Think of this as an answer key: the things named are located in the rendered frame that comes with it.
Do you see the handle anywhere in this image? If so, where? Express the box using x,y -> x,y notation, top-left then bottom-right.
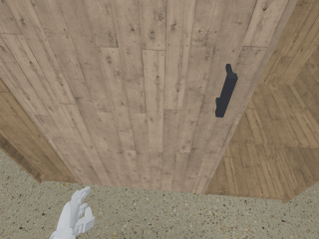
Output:
215,64 -> 238,118

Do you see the left robot forearm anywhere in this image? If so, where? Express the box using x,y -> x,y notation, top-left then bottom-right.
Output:
50,227 -> 76,239

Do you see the left robot hand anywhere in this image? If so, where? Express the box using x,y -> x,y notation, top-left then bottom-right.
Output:
56,186 -> 96,236

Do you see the wardrobe door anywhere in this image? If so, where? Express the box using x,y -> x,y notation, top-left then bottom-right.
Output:
0,77 -> 74,177
0,0 -> 298,194

